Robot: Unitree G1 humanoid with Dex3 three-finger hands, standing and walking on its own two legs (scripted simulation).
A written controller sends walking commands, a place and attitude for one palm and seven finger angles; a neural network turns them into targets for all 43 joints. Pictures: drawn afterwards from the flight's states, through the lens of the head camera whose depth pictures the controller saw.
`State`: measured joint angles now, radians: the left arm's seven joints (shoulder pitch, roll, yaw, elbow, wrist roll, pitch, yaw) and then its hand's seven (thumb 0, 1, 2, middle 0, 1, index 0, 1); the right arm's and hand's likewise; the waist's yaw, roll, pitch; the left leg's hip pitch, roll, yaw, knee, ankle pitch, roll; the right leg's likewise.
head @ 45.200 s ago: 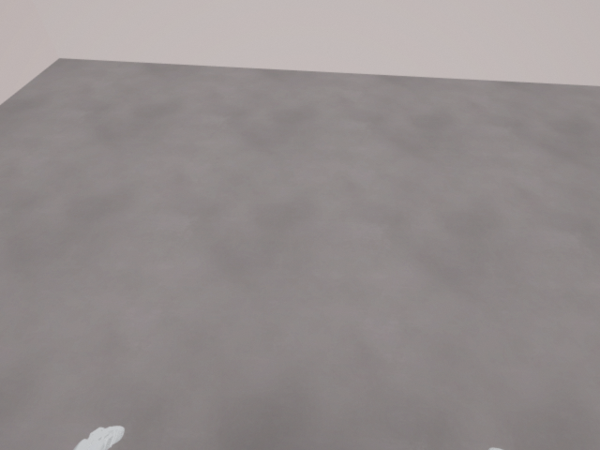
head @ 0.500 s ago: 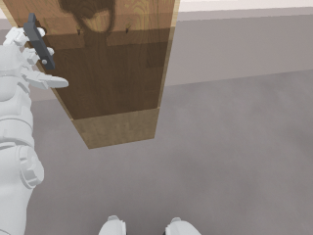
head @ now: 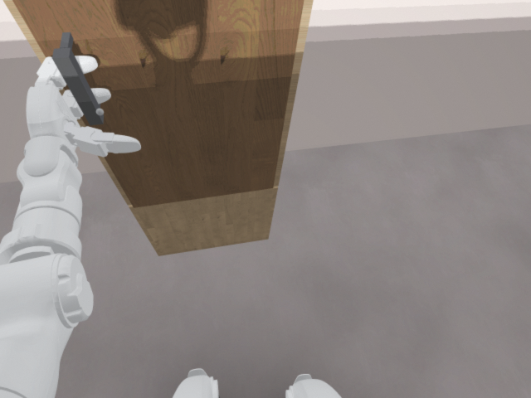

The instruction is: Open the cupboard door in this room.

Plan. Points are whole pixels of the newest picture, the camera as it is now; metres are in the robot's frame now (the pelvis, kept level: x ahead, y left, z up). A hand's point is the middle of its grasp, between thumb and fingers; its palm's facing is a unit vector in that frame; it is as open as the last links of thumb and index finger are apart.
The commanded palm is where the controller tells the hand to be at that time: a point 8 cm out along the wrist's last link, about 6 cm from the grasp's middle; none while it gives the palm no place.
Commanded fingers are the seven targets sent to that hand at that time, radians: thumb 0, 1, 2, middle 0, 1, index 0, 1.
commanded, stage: slide the fingers in behind the handle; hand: left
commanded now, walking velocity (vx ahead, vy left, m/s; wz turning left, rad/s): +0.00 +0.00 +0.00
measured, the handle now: (82, 81) +0.57 +0.24 +0.12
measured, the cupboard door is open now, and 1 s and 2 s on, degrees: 1 1 36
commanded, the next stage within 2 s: close the thumb around the handle in 0.30 s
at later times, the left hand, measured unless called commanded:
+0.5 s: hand (99, 112) +0.51 +0.21 +0.11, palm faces +0.13 -0.99 +0.01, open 14.0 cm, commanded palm +0.48 +0.24 +0.11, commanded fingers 0.00 -0.16 0.44 -0.32 -1.24 -0.32 -1.24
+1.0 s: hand (98, 112) +0.51 +0.21 +0.11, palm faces +0.13 -0.99 +0.01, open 6.2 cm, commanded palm +0.48 +0.24 +0.11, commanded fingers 0.00 0.90 0.90 -0.40 -1.35 -0.40 -1.35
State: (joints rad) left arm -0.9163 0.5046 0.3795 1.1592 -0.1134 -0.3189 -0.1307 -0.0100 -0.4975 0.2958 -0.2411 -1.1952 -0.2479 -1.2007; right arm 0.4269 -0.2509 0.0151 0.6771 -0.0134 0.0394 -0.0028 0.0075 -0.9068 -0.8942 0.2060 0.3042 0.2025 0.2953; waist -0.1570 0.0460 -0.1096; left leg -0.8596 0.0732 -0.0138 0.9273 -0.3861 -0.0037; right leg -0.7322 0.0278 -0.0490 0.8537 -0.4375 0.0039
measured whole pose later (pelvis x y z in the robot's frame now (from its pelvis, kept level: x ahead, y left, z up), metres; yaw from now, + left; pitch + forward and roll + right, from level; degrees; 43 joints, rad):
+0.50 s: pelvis +0.00 +0.00 +0.00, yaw +1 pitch +18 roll -3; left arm -0.93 0.49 0.36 1.17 -0.11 -0.33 -0.14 -0.01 -0.47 0.31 -0.25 -1.20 -0.26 -1.20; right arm 0.40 -0.26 0.01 0.68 -0.01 0.03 0.00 0.01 -0.91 -0.89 0.21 0.30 0.20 0.30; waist -0.15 0.04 -0.11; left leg -0.85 0.06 -0.02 0.93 -0.39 0.00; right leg -0.72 0.02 -0.06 0.85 -0.45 0.00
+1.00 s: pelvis +0.00 +0.00 +0.00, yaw +0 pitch +18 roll -3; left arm -0.92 0.49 0.37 1.16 -0.12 -0.33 -0.13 0.01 0.67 0.80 -0.32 -1.29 -0.33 -1.28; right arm 0.41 -0.25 0.01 0.68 -0.01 0.03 -0.01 0.01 -0.91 -0.89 0.21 0.30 0.20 0.30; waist -0.15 0.04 -0.11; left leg -0.85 0.07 -0.01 0.92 -0.39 0.00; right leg -0.72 0.02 -0.05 0.85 -0.44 0.01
